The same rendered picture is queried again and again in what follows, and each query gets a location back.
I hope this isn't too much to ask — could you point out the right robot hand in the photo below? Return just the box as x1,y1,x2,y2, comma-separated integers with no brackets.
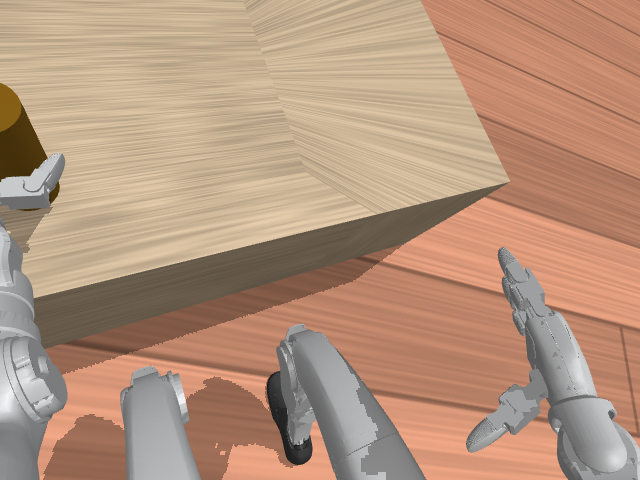
466,247,597,453

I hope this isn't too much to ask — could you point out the left robot arm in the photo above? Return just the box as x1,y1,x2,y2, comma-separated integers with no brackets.
0,216,68,480

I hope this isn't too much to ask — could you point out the right robot arm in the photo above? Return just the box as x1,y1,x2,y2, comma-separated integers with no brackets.
548,396,640,480

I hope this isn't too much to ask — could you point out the can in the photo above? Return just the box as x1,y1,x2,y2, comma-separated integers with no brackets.
0,83,60,211

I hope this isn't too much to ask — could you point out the right robot foot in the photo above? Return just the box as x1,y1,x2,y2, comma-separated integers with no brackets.
267,371,312,465

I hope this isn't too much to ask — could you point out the left robot hand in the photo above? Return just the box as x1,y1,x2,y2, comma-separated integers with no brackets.
0,109,65,210

